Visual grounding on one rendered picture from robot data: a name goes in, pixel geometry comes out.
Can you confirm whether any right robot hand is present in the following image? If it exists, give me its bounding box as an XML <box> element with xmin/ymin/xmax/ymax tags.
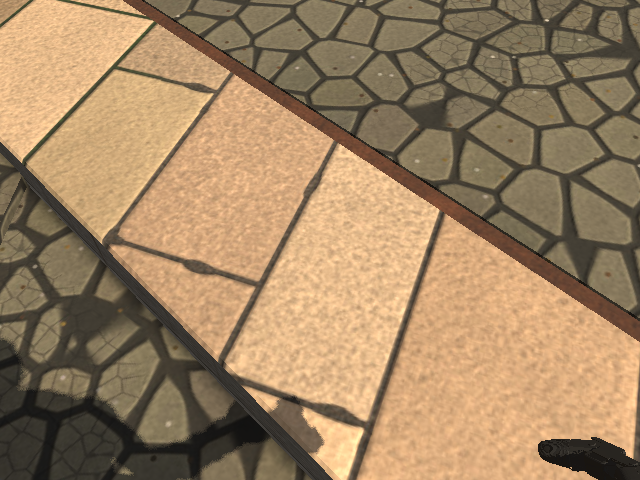
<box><xmin>538</xmin><ymin>437</ymin><xmax>640</xmax><ymax>480</ymax></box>

